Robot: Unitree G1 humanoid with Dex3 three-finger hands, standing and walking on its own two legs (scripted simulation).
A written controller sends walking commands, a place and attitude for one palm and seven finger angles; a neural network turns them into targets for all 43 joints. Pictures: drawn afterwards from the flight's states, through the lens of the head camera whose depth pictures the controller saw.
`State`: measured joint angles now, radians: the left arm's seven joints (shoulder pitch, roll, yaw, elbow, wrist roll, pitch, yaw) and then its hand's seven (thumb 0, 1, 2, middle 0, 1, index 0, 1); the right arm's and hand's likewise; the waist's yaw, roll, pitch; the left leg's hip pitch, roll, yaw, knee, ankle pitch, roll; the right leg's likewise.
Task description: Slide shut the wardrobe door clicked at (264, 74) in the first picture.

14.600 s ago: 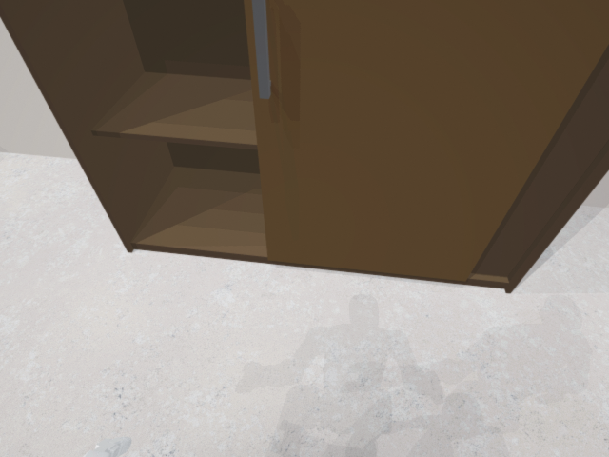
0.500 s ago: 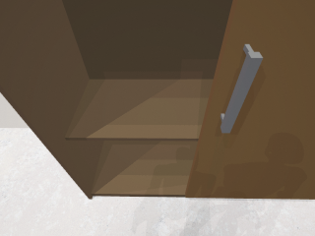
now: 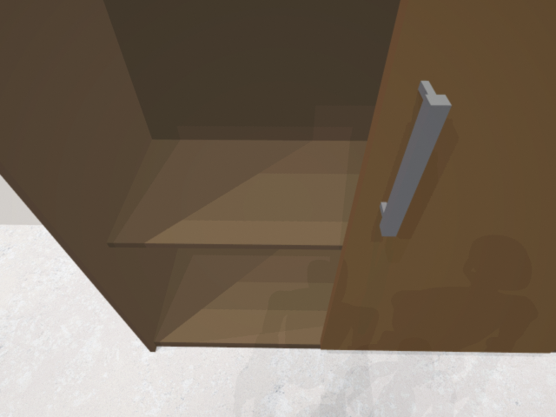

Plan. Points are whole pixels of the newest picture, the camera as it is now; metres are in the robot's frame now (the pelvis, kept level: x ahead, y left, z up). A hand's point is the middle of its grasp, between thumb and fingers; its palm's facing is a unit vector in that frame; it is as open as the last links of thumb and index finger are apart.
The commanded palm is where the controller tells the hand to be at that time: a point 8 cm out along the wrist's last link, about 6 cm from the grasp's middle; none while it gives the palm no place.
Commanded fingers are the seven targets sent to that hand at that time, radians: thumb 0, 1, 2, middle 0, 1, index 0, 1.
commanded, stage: look again from close up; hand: right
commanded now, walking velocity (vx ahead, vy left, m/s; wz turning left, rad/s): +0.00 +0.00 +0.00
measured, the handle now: (404, 168) +0.44 -0.16 +0.14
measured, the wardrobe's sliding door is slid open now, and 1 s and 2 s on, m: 0.59 0.59 0.59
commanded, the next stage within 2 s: raise the hand with hooked fingers in 0.84 s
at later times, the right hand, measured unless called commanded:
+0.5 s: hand out of the picture -0.02 -0.20 -0.18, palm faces -0.02 +0.98 -0.19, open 7.4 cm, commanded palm none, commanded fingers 0.00 -0.90 -0.90 0.20 0.30 0.20 0.30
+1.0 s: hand out of the picture -0.02 -0.20 -0.17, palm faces +0.06 +0.98 -0.17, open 7.4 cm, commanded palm +0.07 -0.25 -0.06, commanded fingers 0.00 -0.81 -0.86 0.21 0.36 0.21 0.36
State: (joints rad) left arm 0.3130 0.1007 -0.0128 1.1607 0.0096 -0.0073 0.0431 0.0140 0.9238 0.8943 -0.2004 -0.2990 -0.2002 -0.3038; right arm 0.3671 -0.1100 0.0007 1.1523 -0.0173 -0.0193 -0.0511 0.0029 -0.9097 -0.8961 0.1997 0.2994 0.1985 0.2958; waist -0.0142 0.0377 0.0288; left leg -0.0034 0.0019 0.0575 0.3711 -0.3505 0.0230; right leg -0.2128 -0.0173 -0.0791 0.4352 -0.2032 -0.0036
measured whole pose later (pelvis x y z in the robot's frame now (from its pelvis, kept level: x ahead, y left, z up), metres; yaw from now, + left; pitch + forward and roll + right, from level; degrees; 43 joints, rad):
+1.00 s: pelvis -0.03 -0.03 -0.01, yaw +1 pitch +0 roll +0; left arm 0.31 0.16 -0.01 1.00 -0.02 -0.06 0.03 0.01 0.93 0.89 -0.20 -0.30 -0.20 -0.30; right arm 0.47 -0.15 0.03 0.74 0.04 0.07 -0.07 0.01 -0.91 -0.89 0.20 0.30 0.20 0.30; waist 0.00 0.03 0.04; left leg -0.13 0.03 0.03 0.48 -0.35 -0.01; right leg -0.31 0.00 -0.11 0.51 -0.21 -0.05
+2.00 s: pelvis -0.05 -0.02 -0.03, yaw -2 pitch +4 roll +2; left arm 0.30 0.30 0.01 0.65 -0.07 -0.29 0.09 0.02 0.90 0.89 -0.20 -0.30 -0.20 -0.30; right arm 0.26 -0.35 -0.32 0.04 0.36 -0.17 0.43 0.00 0.14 -0.45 0.27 0.97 0.27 0.96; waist -0.01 -0.05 -0.06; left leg -0.34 -0.02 0.07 0.71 -0.43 0.01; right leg -0.55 -0.04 -0.03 0.74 -0.26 -0.03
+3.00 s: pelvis -0.08 -0.01 -0.01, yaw -3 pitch -3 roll +2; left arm 0.26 0.29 -0.07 0.64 -0.09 -0.31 0.10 0.02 0.90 0.89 -0.20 -0.30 -0.20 -0.30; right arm -0.06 -0.52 -0.48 0.16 0.36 0.05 0.48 -0.01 0.50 -0.30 0.31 1.20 0.31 1.20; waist -0.03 -0.08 -0.01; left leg -0.15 -0.03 0.09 0.51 -0.32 0.02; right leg -0.36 -0.01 0.02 0.54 -0.14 -0.02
